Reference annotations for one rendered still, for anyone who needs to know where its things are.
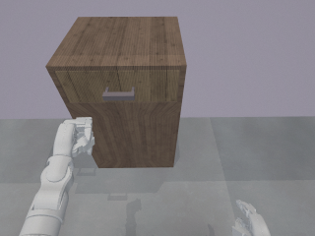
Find left robot forearm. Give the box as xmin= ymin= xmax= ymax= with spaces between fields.
xmin=19 ymin=154 xmax=75 ymax=236

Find cabinet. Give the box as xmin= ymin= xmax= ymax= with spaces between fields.
xmin=45 ymin=16 xmax=187 ymax=168

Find handle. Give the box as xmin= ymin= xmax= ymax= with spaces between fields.
xmin=102 ymin=87 xmax=135 ymax=101

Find drawer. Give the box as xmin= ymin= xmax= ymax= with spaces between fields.
xmin=55 ymin=70 xmax=180 ymax=102

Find robot left hand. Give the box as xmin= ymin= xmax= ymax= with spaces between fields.
xmin=52 ymin=117 xmax=95 ymax=159

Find robot right hand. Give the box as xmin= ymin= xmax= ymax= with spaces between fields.
xmin=231 ymin=200 xmax=271 ymax=236

